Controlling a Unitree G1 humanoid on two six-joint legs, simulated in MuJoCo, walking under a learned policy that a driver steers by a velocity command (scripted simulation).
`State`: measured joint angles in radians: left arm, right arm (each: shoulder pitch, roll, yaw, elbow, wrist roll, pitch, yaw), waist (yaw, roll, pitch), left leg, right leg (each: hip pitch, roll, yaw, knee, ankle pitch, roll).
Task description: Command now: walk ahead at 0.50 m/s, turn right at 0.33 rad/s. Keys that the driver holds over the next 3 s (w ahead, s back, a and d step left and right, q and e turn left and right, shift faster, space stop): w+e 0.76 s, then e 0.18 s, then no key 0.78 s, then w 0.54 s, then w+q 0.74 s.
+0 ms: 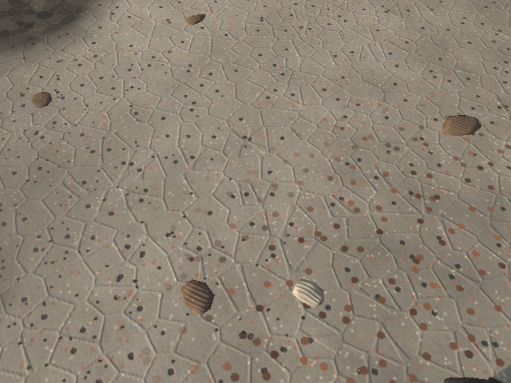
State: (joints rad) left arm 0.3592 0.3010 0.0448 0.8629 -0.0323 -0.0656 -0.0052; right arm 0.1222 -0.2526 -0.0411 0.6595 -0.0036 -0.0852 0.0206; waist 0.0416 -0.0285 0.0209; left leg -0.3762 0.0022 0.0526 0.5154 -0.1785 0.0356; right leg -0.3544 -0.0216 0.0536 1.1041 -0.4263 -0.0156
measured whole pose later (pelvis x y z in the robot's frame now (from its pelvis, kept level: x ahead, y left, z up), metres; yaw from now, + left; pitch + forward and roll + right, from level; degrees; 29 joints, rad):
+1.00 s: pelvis +0.52 -0.12 -0.01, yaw -35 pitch +2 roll +0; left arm 0.31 0.32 0.07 0.70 -0.02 0.01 0.03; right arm 0.05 -0.26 -0.04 0.67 -0.02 -0.08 0.01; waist 0.05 -0.02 0.05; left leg -0.46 -0.02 0.01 0.53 -0.12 0.01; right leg -0.38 0.09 0.15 1.18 -0.57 0.04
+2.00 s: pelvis +0.63 -0.19 +0.00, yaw -39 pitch +0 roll +0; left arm 0.33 0.27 0.06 0.82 -0.02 -0.02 0.02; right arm 0.24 -0.27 -0.04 1.01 0.02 -0.09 0.02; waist -0.01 -0.03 -0.01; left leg -0.23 -0.01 0.05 0.57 -0.33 0.05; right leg -0.22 0.01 0.05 0.71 -0.44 -0.01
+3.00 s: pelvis +1.06 -0.46 -0.02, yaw -17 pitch +1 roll -2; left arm 0.26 0.29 0.07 0.91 -0.01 -0.06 0.01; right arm 0.09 -0.28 -0.08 0.72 0.03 -0.03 0.04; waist 0.03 0.01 0.07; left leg -0.51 0.00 0.06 0.67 -0.17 0.10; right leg -0.11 -0.09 -0.14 0.91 -0.52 0.04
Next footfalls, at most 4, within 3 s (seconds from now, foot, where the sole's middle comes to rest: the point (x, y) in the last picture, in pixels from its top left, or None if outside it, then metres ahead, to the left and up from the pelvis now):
0.42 right None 0.36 -0.17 -0.77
0.90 left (304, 302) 0.70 -0.10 -0.77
1.28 right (378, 366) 0.53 -0.29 -0.77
2.42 right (449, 264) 0.84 -0.54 -0.77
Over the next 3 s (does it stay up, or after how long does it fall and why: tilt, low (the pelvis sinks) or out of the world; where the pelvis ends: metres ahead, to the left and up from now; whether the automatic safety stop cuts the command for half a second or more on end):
stays up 1.06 -0.46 -0.02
